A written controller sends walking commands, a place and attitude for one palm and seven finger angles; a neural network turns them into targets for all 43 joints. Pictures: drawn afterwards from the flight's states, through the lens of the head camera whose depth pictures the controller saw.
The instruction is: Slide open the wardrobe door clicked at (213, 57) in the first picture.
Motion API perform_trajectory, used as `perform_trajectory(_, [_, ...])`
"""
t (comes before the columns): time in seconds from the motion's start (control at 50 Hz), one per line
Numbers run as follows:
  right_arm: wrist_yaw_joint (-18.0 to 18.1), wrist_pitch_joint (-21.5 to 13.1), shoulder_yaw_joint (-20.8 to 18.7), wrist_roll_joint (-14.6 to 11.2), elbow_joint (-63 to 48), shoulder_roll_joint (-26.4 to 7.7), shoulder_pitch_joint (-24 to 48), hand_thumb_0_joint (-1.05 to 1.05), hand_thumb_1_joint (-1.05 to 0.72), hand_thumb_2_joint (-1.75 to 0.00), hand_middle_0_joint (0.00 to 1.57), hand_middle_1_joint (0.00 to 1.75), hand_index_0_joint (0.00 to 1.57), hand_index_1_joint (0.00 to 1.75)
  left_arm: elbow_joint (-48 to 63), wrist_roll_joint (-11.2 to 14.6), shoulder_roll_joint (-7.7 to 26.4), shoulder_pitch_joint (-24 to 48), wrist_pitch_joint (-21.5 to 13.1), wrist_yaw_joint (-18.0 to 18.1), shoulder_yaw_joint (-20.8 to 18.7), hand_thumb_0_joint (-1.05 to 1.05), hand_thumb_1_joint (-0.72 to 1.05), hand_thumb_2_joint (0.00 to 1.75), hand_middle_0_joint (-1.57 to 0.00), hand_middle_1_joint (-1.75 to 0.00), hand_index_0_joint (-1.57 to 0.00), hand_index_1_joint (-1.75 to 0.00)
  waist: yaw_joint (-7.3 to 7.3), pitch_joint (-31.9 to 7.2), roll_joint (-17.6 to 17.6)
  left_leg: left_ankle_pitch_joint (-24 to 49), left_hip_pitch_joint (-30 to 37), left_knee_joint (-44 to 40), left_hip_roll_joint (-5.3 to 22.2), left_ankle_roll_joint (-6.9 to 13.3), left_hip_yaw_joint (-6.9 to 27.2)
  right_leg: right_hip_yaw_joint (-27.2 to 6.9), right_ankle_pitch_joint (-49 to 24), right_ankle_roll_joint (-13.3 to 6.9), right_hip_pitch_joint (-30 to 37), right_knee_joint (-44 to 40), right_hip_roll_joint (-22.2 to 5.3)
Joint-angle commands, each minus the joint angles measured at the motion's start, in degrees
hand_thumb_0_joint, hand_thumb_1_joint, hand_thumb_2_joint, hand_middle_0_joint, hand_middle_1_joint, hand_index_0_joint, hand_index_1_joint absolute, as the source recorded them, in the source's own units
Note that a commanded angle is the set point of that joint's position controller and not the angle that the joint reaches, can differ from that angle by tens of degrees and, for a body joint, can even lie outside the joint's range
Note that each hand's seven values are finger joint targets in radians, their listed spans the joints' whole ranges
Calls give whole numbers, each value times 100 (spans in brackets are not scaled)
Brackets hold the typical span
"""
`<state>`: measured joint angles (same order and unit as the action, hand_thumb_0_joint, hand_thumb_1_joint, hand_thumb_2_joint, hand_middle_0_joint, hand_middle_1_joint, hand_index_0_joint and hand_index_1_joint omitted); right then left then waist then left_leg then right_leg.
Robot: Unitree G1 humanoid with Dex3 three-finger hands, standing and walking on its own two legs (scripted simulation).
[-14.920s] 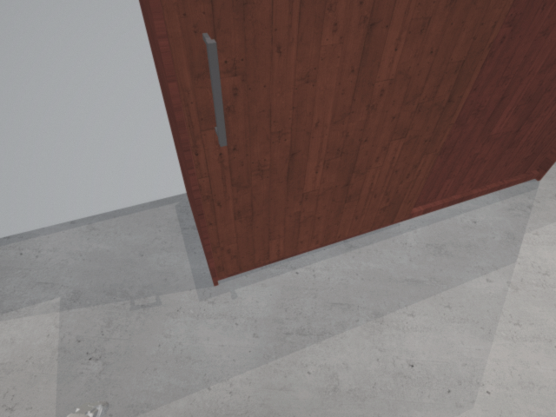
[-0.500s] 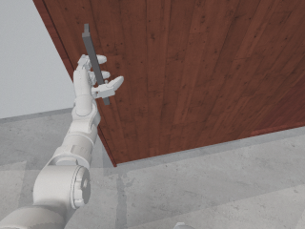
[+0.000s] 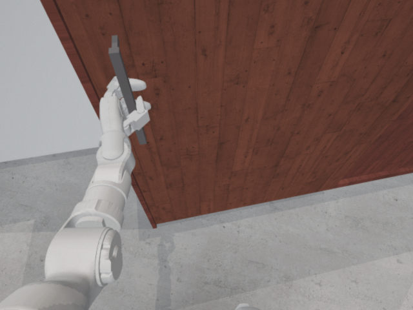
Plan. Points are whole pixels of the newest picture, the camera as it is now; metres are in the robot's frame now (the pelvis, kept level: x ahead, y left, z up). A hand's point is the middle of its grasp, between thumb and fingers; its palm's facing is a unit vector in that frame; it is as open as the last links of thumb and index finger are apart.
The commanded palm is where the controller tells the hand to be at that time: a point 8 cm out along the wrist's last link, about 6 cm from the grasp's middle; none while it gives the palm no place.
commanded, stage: grip the handle and tug to test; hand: left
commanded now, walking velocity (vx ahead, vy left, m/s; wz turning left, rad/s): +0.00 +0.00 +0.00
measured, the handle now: (131, 97) +0.52 +0.14 +0.11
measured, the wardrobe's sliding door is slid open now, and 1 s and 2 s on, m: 0.00 0.00 0.07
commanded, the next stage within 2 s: tug the door sideways, standing still in 0.46 s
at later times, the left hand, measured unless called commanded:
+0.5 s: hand (143, 116) +0.46 +0.11 +0.11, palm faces +0.15 -0.99 +0.01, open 5.6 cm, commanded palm +0.40 +0.16 +0.11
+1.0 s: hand (146, 114) +0.46 +0.11 +0.11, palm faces +0.22 -0.98 -0.01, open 5.6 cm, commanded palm +0.44 +0.10 +0.11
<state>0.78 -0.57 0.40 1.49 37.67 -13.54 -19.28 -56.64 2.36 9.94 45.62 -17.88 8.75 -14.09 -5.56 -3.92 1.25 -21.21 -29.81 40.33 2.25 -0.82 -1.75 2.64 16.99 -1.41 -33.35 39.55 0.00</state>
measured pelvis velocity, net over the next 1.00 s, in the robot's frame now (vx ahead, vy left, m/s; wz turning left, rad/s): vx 0.02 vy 0.01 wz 0.05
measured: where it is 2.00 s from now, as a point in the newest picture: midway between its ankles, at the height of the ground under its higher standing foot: outside the picture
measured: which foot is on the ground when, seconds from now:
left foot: down 0.00-1.00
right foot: down 0.00-1.00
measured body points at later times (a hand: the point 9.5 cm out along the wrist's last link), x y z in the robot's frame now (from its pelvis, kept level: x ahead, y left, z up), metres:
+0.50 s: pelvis +0.02 +0.00 +0.01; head +0.07 -0.01 +0.45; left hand +0.45 +0.16 +0.11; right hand +0.08 -0.25 -0.11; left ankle -0.02 +0.13 -0.72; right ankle +0.02 -0.10 -0.72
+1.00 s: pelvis +0.02 +0.01 +0.00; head +0.07 +0.00 +0.45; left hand +0.45 +0.16 +0.11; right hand +0.11 -0.23 -0.13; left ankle -0.02 +0.13 -0.72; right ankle +0.02 -0.10 -0.72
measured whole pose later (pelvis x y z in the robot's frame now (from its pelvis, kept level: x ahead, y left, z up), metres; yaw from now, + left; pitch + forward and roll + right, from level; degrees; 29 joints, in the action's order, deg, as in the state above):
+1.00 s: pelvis +0.02 +0.01 +0.00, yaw +3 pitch +10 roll -1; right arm -0.4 -2.7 -0.8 2.1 39.5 -11.9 -18.0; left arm -44.2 3.7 2.9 41.0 -10.0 16.8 -4.4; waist -1.9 -4.0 2.1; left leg -22.1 -28.1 40.0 1.0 -0.6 0.7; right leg 4.9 18.6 -0.9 -30.3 38.8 -1.3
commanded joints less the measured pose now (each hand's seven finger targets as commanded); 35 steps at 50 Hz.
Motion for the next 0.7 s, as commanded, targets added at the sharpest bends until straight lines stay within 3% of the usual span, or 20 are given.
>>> perform_trajectory(0.0, [63,-147,-284,-32,-475,-737,-430,0,-90,-90,20,30,20,30,1300,41,1207,2627,-430,9,-170,0,90,90,-45,-140,-45,-140,49,-2176,-177,1378,354,-381,-302,216,-44,-185,-2007,69,1767,-389,69])
perform_trajectory(0.06, [64,-150,-302,-41,-531,-744,-425,0,-90,-90,20,30,20,30,1323,86,1206,2281,-400,-8,-237,0,90,90,-45,-140,-45,-140,113,-2268,-338,1466,387,-389,-284,219,-51,-169,-2082,65,1866,-396,84])
perform_trajectory(0.08, [59,-164,-292,-51,-541,-733,-392,0,-90,-90,20,30,20,30,1411,111,1124,2265,-393,-10,-186,0,90,90,-45,-140,-45,-140,118,-2273,-172,1487,432,-399,-289,211,-72,-159,-2091,60,1830,-393,78])
perform_trajectory(0.1, [51,-174,-288,-47,-547,-729,-402,0,-90,-90,20,30,20,30,1426,143,1000,2192,-373,-20,-113,0,90,90,-45,-140,-45,-140,116,-2251,-289,1518,435,-397,-289,215,-72,-149,-2142,63,1846,-395,93])
perform_trajectory(0.22, [-9,-213,-337,-58,-682,-718,-384,0,-90,-90,20,30,20,30,2109,176,877,1470,-316,-10,-101,0,90,90,-45,-140,-45,-140,301,-2494,-241,1989,603,-421,-269,204,-114,-116,-2623,32,2126,-333,113])
perform_trajectory(0.28, [-23,-204,-359,-84,-759,-714,-342,0,-90,-90,20,30,20,30,2413,215,928,878,-234,-31,-192,0,90,90,-45,-140,-45,-140,418,-2442,-331,2222,584,-472,-249,204,-157,-111,-2916,19,2347,-331,107])
perform_trajectory(0.38, [-55,-225,-360,-124,-857,-666,-216,0,-90,-90,20,30,20,30,3051,234,501,378,-16,-44,158,0,90,90,-45,-140,-45,-140,452,-2222,-137,2439,796,-549,-215,181,-175,-61,-2960,3,2297,-395,122])
perform_trajectory(0.44, [-61,-228,-391,-123,-918,-667,-185,0,-90,-90,20,30,20,30,3533,265,606,-68,108,-1,38,0,90,90,-45,-140,-45,-140,553,-2402,-273,2787,837,-557,-206,181,-212,-92,-3419,0,2595,-369,104])
perform_trajectory(0.5, [-80,-223,-390,-134,-923,-608,-162,0,-90,-90,20,30,20,30,3784,228,321,-262,272,32,268,0,90,90,-45,-140,-45,-140,538,-2315,-20,3228,1057,-533,-173,161,-214,-72,-3621,2,2519,-370,106])
perform_trajectory(0.54, [-83,-213,-397,-122,-920,-614,-187,0,-90,-90,20,30,20,30,3937,235,338,-338,365,57,259,0,90,90,-45,-140,-45,-140,529,-2313,-299,3324,1071,-568,-157,153,-190,-59,-3792,10,2622,-385,104])
perform_trajectory(0.56, [-56,-185,-393,-125,-898,-635,-169,0,-90,-90,20,30,20,30,3864,201,376,-140,409,81,284,0,90,90,-45,-140,-45,-140,452,-2196,-308,3252,1078,-562,-156,153,-179,-47,-3731,19,2551,-407,102])
perform_trajectory(0.6, [-42,-188,-397,-109,-780,-594,-204,0,-90,-90,20,30,20,30,3863,168,31,538,487,146,620,0,90,90,-45,-140,-45,-140,235,-2067,-248,3243,1217,-505,-151,151,-141,-31,-3655,51,2274,-422,117])
perform_trajectory(0.66, [-31,-200,-426,-65,-628,-590,-298,0,-90,-90,20,30,20,30,3897,70,-198,1253,497,267,903,0,90,90,-45,-140,-45,-140,69,-2198,-156,3536,1450,-373,-131,140,-74,-21,-3646,63,2035,-388,118])
perform_trajectory(0.68, [-23,-207,-425,-51,-557,-560,-305,0,-90,-90,20,30,20,30,3783,24,-305,1468,518,312,1001,0,90,90,-45,-140,-45,-140,17,-2253,42,3600,1544,-330,-130,126,-45,-15,-3567,67,1894,-357,107])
